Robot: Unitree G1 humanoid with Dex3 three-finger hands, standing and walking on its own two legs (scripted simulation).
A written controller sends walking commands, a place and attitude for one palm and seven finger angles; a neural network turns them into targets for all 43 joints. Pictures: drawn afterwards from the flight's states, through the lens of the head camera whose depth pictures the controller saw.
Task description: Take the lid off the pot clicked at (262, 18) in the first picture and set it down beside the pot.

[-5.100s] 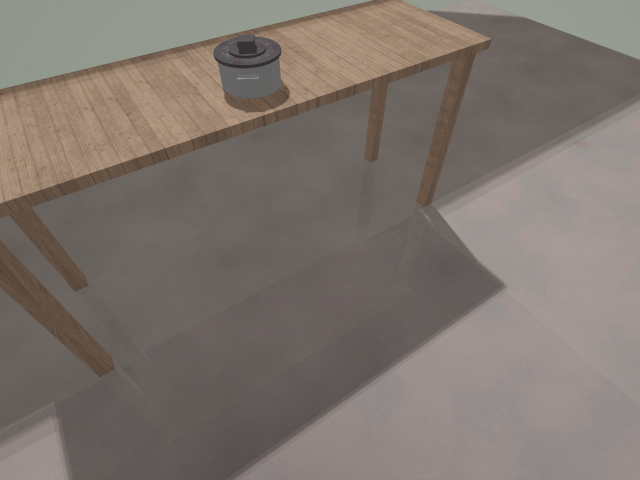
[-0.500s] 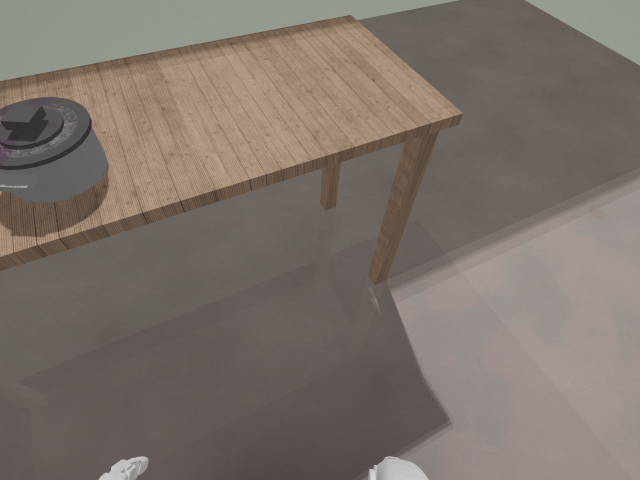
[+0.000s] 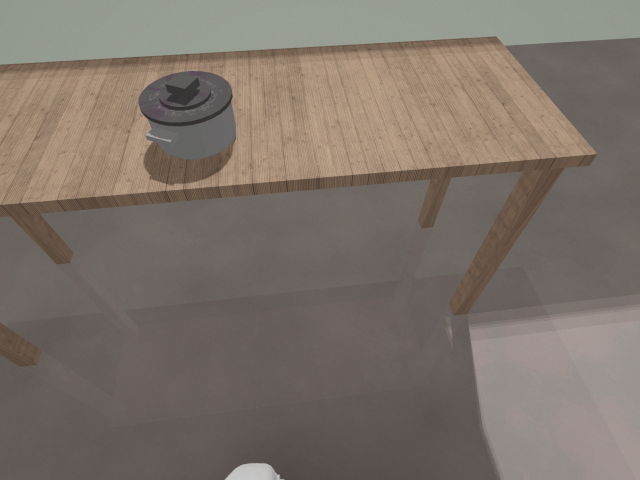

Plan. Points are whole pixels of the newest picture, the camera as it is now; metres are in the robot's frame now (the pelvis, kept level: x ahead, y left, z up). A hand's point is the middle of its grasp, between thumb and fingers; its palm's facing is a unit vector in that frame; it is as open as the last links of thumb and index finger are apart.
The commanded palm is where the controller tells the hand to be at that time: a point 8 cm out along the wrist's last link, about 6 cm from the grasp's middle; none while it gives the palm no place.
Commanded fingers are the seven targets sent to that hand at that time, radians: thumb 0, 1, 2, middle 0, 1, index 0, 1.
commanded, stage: turn to face it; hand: left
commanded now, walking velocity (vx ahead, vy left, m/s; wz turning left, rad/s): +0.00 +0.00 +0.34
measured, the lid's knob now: (182, 84) +0.73 +0.30 +0.08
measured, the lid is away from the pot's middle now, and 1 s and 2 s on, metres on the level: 0.00 0.00 0.00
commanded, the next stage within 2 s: take the last steps up to it in 0.26 s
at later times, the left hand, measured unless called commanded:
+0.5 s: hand out of the picture +0.04 +0.25 -0.16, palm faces +0.17 -0.96 -0.23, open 7.4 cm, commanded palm none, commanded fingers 0.00 0.90 0.90 -0.20 -0.30 -0.20 -0.30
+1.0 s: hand out of the picture -0.03 +0.18 -0.16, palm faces +0.34 -0.92 -0.17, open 7.4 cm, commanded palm none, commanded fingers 0.00 0.90 0.90 -0.20 -0.30 -0.20 -0.30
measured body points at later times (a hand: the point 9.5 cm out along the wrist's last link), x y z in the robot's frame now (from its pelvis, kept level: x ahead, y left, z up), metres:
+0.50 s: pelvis +0.00 +0.04 +0.01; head +0.02 +0.04 +0.45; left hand +0.03 +0.30 -0.14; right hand +0.09 -0.19 -0.14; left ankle -0.01 +0.12 -0.74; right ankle +0.01 -0.10 -0.70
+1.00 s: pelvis +0.12 +0.07 +0.00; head +0.16 +0.07 +0.45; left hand -0.04 +0.23 -0.14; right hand +0.24 -0.14 -0.16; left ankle +0.19 +0.22 -0.71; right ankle +0.02 -0.08 -0.74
